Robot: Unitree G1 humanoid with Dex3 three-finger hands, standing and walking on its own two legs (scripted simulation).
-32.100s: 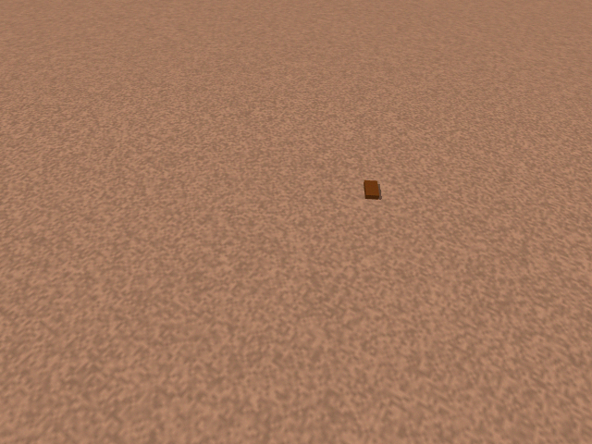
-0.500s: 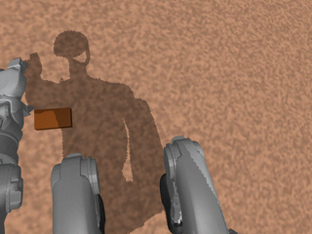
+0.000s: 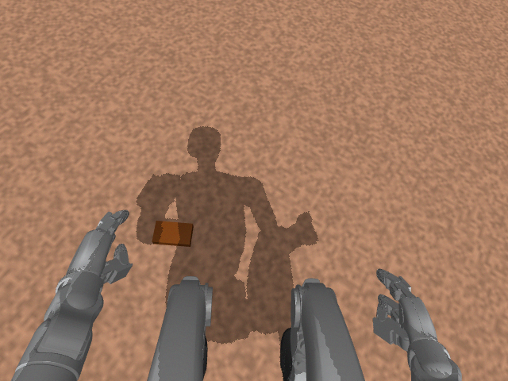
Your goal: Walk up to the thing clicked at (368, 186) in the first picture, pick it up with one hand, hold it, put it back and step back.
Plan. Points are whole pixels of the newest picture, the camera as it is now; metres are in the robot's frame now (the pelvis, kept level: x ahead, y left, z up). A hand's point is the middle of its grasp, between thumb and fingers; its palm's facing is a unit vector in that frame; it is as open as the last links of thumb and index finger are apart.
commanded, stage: home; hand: left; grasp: from above
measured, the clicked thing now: (173, 233) +0.48 +0.22 -0.51
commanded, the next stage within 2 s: none
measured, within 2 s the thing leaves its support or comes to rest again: neither
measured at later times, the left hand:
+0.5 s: hand (72, 284) +0.24 +0.19 +0.11, palm faces +0.09 -0.97 -0.21, open 7.4 cm
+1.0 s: hand (52, 304) +0.22 +0.19 +0.15, palm faces +0.10 -0.97 -0.20, open 7.4 cm
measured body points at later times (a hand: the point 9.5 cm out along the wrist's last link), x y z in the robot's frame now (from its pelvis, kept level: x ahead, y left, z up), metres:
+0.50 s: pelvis +0.06 +0.00 +0.17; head +0.11 +0.02 +0.62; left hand +0.24 +0.24 +0.13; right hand +0.21 -0.24 +0.09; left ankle +0.07 +0.13 -0.49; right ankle +0.08 -0.14 -0.49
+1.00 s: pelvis +0.07 +0.00 +0.19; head +0.09 +0.00 +0.64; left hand +0.22 +0.24 +0.16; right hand +0.26 -0.23 +0.13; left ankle +0.07 +0.13 -0.49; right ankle +0.08 -0.14 -0.49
